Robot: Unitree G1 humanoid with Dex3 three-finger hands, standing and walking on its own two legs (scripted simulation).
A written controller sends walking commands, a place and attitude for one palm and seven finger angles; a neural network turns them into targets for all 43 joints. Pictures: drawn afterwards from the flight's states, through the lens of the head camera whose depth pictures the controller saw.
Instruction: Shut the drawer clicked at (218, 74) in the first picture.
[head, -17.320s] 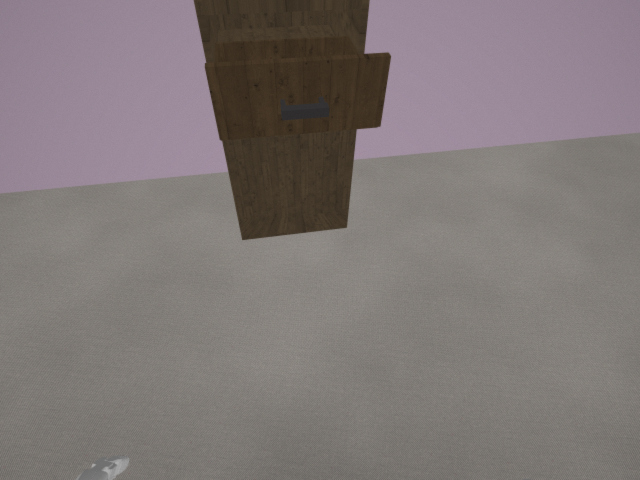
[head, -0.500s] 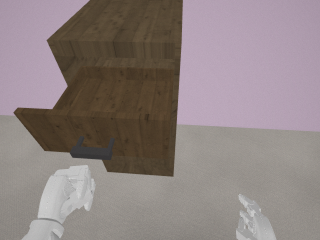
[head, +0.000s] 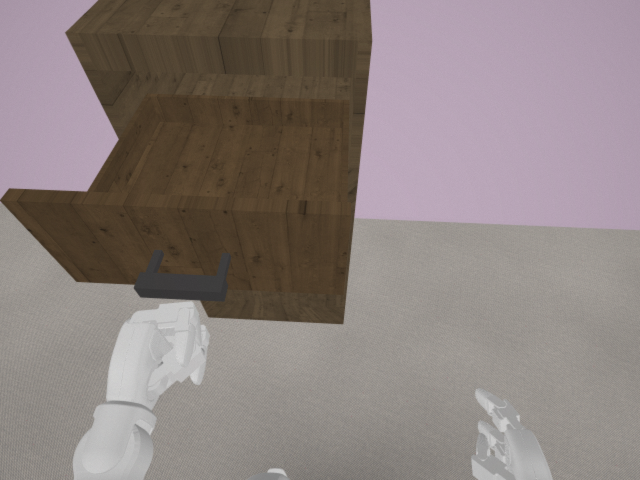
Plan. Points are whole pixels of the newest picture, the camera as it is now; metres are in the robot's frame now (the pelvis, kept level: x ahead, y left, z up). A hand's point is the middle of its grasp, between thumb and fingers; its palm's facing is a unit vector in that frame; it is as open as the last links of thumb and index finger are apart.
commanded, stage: bring the fist close to the handle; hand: left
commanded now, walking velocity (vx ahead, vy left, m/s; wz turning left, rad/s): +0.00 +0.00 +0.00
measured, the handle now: (186, 272) +0.36 +0.19 +0.05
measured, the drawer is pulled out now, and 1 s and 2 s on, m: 0.29 0.28 0.16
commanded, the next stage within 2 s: push the drawer shut in 0.52 s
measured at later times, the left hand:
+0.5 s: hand (213, 347) +0.27 +0.14 +0.04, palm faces -0.04 -1.00 -0.02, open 3.3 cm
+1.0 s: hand (218, 332) +0.29 +0.14 +0.04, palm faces -0.03 -1.00 -0.07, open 3.1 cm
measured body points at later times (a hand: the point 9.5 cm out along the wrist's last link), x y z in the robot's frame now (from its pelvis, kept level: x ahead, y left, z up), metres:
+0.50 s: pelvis -0.01 +0.01 -0.01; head +0.04 +0.00 +0.44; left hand +0.26 +0.19 +0.04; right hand +0.15 -0.23 -0.09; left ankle +0.02 +0.08 -0.69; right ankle -0.02 -0.09 -0.69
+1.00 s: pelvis -0.01 -0.01 -0.01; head +0.05 -0.01 +0.43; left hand +0.28 +0.19 +0.04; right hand +0.15 -0.25 -0.11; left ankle +0.02 +0.08 -0.69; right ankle -0.02 -0.09 -0.69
